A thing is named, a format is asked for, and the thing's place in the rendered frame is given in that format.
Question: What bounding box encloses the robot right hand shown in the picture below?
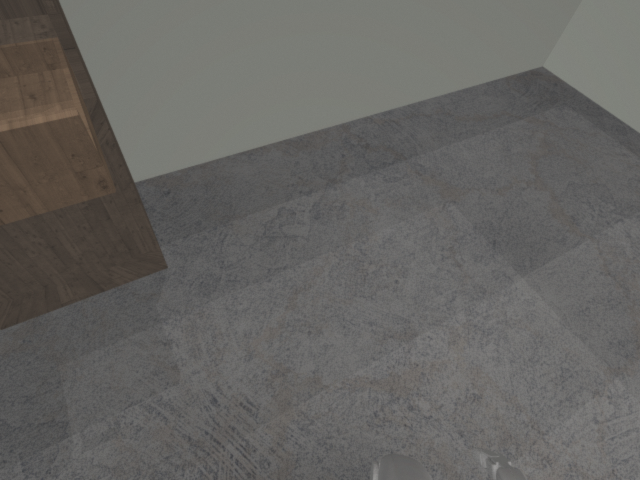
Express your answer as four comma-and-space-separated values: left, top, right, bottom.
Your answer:
471, 447, 527, 480

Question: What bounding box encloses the robot right thigh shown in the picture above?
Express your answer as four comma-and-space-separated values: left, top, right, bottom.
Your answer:
370, 454, 433, 480

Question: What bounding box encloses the cabinet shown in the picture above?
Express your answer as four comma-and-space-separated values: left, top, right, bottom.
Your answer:
0, 0, 168, 330

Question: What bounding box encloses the drawer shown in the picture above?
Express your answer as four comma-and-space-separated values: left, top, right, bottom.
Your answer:
0, 37, 116, 226

